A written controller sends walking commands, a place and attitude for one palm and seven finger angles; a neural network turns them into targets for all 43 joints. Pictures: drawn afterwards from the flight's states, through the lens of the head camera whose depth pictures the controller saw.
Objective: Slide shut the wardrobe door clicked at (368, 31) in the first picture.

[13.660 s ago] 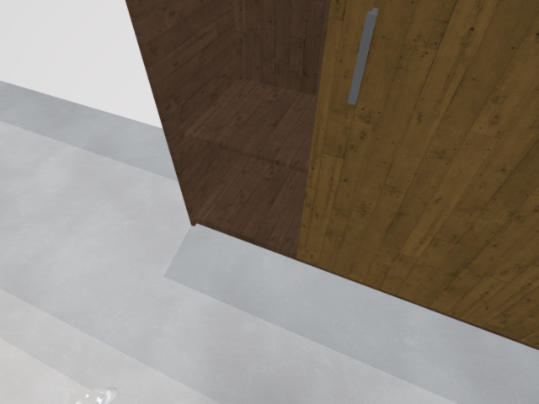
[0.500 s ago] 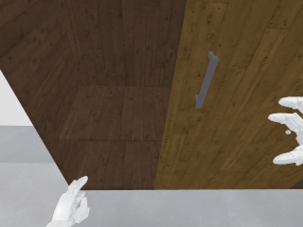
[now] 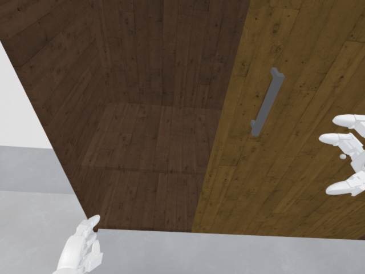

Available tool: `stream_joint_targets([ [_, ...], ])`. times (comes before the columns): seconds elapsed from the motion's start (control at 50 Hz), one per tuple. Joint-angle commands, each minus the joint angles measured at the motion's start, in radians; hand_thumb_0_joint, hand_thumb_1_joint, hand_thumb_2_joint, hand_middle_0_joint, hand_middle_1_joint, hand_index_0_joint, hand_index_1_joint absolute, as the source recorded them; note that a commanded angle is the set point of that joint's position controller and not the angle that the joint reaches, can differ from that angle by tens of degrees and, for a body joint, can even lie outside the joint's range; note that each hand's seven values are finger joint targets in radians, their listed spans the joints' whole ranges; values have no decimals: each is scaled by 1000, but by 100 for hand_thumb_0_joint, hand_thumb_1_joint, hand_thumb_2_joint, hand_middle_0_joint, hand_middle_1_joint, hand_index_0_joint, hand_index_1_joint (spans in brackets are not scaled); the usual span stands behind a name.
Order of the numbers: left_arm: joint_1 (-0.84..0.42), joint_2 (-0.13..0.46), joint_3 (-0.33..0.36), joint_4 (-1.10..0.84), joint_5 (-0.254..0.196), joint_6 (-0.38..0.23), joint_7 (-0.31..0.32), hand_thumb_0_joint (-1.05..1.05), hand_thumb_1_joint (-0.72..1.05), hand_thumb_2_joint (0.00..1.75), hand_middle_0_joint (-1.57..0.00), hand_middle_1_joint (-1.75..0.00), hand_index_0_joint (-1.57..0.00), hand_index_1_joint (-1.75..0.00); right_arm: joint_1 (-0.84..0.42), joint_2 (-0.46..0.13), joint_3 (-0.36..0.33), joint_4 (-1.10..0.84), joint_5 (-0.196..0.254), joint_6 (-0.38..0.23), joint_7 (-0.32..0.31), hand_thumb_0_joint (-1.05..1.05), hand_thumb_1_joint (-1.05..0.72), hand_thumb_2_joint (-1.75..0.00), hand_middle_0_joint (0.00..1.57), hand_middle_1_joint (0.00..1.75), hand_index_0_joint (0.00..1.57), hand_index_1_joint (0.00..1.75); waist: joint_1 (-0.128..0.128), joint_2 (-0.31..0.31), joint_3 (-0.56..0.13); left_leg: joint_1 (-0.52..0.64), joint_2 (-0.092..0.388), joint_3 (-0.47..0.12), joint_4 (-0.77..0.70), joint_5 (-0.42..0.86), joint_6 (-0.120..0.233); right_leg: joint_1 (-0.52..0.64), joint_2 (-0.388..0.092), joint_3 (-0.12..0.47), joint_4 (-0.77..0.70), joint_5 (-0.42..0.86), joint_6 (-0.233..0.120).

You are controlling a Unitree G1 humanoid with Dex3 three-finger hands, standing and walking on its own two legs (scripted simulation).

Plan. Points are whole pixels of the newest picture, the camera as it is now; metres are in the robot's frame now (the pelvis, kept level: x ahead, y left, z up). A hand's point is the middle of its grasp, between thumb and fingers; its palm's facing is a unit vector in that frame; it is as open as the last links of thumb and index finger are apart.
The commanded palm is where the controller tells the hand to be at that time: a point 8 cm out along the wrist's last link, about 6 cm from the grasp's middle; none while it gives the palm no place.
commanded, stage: move the hooked fingers beside the handle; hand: right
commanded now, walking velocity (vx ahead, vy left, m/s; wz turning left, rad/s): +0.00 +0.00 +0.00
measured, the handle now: (264, 103) +0.49 -0.19 +0.16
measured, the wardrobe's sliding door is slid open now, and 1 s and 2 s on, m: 0.51 0.51 0.51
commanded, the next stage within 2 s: none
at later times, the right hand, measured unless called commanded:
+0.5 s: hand (322, 138) +0.35 -0.28 +0.17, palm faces +0.06 +1.00 -0.06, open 13.9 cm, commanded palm +0.33 -0.31 +0.17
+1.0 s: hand (308, 120) +0.40 -0.26 +0.18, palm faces +0.05 +1.00 -0.03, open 13.9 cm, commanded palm +0.38 -0.30 +0.17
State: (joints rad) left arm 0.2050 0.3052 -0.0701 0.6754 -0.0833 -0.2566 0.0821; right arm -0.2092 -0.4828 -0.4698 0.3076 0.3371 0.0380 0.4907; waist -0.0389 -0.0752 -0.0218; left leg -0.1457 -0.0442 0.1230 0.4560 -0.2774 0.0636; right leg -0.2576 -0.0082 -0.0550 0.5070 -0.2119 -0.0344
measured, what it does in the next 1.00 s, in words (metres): stands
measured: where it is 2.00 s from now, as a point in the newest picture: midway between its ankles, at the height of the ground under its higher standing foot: outside the picture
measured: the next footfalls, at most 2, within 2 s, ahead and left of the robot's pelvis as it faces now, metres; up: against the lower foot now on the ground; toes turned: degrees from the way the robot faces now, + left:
none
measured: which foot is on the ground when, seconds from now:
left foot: down 0.00-1.00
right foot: down 0.00-1.00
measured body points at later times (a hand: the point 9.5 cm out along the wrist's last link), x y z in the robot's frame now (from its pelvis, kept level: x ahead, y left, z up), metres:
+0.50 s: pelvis +0.00 -0.02 +0.00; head +0.00 +0.00 +0.45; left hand +0.17 +0.22 -0.08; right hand +0.35 -0.33 +0.18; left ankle -0.01 +0.07 -0.74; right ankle +0.04 -0.10 -0.74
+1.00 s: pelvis +0.02 -0.02 +0.00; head +0.02 -0.01 +0.45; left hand +0.15 +0.23 -0.10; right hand +0.40 -0.31 +0.18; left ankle -0.01 +0.07 -0.74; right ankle +0.04 -0.10 -0.74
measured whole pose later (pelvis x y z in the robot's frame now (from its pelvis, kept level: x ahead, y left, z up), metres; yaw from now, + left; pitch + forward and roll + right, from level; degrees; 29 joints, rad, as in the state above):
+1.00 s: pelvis +0.02 -0.02 +0.00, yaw +1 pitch +1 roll +1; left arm 0.27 0.30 -0.06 0.68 -0.07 -0.17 0.07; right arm -0.52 -0.46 -0.37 0.60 0.23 0.04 0.32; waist 0.01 -0.05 -0.03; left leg -0.17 -0.01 0.09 0.43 -0.28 0.03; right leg -0.26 0.02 -0.08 0.46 -0.21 -0.06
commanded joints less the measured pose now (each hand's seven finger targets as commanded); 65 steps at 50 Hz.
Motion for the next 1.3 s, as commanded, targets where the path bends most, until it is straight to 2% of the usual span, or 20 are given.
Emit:
stream_joint_targets([
  [0.0,-116,110,42,-156,-1,-59,5,0,90,90,-20,-30,-20,-30,-328,-342,-114,-107,10,-38,-32,0,50,-30,30,120,30,120,6,34,-122,-90,61,-142,-104,203,-63,112,7,94,-53,98,-22],
  [0.04,-117,112,44,-168,-1,-55,2,0,90,90,-20,-30,-20,-30,-320,-356,-124,-99,2,-22,-36,0,50,-30,30,120,30,120,-1,44,-141,-69,67,-157,-100,226,-67,97,6,88,-44,112,-24],
  [0.1,-117,100,41,-192,-4,-59,1,0,90,90,-20,-30,-20,-30,-384,-313,-65,-183,-9,-35,-33,0,50,-30,30,120,30,120,4,-68,-214,-74,51,-119,-81,250,-50,183,10,86,-53,148,-23],
  [0.22,-90,104,43,-169,3,-60,10,0,90,90,-20,-30,-20,-30,-439,-280,-40,-164,-2,-73,-64,0,50,-30,30,120,30,120,21,30,-207,-108,30,-96,-98,183,-44,207,0,106,-73,108,-26],
  [0.28,-83,113,47,-157,2,-57,10,0,90,90,-20,-30,-20,-30,-459,-269,-30,-118,-18,-56,-84,0,50,-30,30,120,30,120,20,-6,-200,-115,34,-90,-92,190,-39,211,-1,113,-87,111,-20],
  [0.36,-74,114,45,-154,1,-38,9,0,90,90,-20,-30,-20,-30,-506,-266,-8,-67,-39,-30,-107,0,50,-30,30,120,30,120,28,27,-183,-119,38,-91,-95,178,-40,189,-1,113,-93,96,-20],
  [0.48,-67,106,45,-159,7,-34,10,0,90,90,-20,-30,-20,-30,-615,-240,28,-137,-50,-75,-129,0,50,-30,30,120,30,120,38,-45,-275,-118,31,-82,-84,207,-33,297,-14,135,-92,172,-6],
  [0.6,-44,121,48,-133,4,-12,12,0,90,90,-20,-30,-20,-30,-604,-199,62,40,-62,-38,-145,0,50,-30,30,120,30,120,43,29,-178,-146,36,-79,-90,186,-33,226,-14,139,-112,123,-7],
  [0.62,-39,124,52,-130,5,-5,11,0,90,90,-20,-30,-20,-30,-589,-237,29,46,-72,-32,-154,0,50,-30,30,120,30,120,33,40,-193,-126,36,-82,-91,206,-30,222,-13,128,-102,147,-10],
  [0.7,-33,119,52,-147,7,6,6,0,90,90,-20,-30,-20,-30,-688,-217,68,-8,-83,-42,-168,0,50,-30,30,120,30,120,47,-2,-257,-125,37,-80,-76,235,-31,274,-16,137,-95,209,-1],
  [0.72,-30,118,54,-143,10,9,5,0,90,90,-20,-30,-20,-30,-695,-220,66,-20,-83,-56,-174,0,50,-30,30,120,30,120,50,25,-274,-116,35,-84,-80,256,-32,283,-18,131,-82,239,-6],
  [0.8,-11,119,59,-140,18,8,0,0,90,90,-20,-30,-20,-30,-724,-242,29,-67,-79,-102,-184,0,50,-30,30,120,30,120,45,-26,-353,-102,31,-83,-67,308,-32,361,-23,139,-71,355,9],
  [0.88,8,128,62,-118,13,28,-3,0,90,90,-20,-30,-20,-30,-670,-252,17,73,-83,-76,-176,0,50,-30,30,120,30,120,48,28,-250,-101,34,-84,-73,322,-35,259,-16,112,-73,306,-4],
  [0.9,5,127,61,-121,11,32,-4,0,90,90,-20,-30,-20,-30,-663,-211,54,103,-84,-62,-169,0,50,-30,30,120,30,120,53,25,-220,-117,36,-83,-73,308,-34,244,-15,112,-78,287,-4],
  [1.0,13,133,66,-133,5,51,-4,0,90,90,-20,-30,-20,-30,-720,-208,81,121,-88,-42,-161,0,50,-30,30,120,30,120,68,26,-228,-137,38,-89,-72,284,-36,228,-9,105,-68,233,-16],
  [1.02,20,135,68,-126,7,53,-4,0,90,90,-20,-30,-20,-30,-752,-233,65,112,-88,-57,-166,0,50,-30,30,120,30,120,74,57,-240,-127,36,-92,-73,291,-36,223,-11,101,-56,230,-21],
  [1.04,21,136,69,-128,9,53,-3,0,90,90,-20,-30,-20,-30,-784,-243,64,86,-86,-72,-167,0,50,-30,30,120,30,120,77,15,-277,-129,37,-97,-71,288,-36,246,-9,101,-54,230,-21],
  [1.1,39,138,70,-115,15,48,2,0,90,90,-20,-30,-20,-30,-865,-297,22,82,-86,-123,-181,0,50,-30,30,120,30,120,83,17,-323,-136,32,-98,-72,257,-36,287,-13,119,-55,219,-18],
  [1.18,58,140,63,-85,14,53,4,0,90,90,-20,-30,-20,-30,-925,-286,52,204,-100,-146,-188,0,50,-30,30,120,30,120,107,-6,-250,-165,35,-104,-80,211,-38,228,-12,110,-62,145,-21],
  [1.28,85,152,67,-95,11,64,-3,0,90,90,-20,-30,-20,-30,-818,-311,34,377,-119,-117,-165,0,50,-30,30,120,30,120,84,46,-243,-138,42,-108,-63,250,-37,151,-3,93,-50,146,-28],
])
